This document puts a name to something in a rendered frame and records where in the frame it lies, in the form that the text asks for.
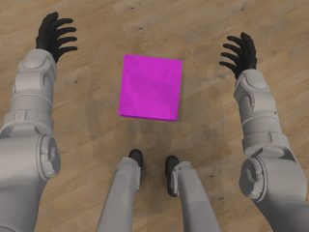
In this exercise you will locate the robot left upper arm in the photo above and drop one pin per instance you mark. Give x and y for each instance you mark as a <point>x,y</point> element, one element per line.
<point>26,164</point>

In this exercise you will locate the right robot hand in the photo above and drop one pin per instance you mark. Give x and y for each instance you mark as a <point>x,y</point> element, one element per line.
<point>246,59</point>

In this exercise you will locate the right robot shin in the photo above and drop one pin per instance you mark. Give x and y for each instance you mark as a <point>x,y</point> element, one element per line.
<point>181,164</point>

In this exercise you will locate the left robot hand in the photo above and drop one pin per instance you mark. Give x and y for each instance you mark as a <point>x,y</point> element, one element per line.
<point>48,35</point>

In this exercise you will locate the carton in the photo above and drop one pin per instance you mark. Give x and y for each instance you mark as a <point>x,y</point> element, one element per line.
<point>150,88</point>

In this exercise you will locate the robot right forearm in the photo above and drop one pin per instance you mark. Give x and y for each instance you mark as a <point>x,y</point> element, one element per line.
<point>262,134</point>

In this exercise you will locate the robot left forearm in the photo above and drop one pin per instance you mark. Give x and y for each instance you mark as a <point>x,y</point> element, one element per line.
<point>32,97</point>

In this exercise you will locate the right robot foot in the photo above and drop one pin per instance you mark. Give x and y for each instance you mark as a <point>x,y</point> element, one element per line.
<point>170,163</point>

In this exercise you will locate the robot right upper arm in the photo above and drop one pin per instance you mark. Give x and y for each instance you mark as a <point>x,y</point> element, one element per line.
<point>278,189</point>

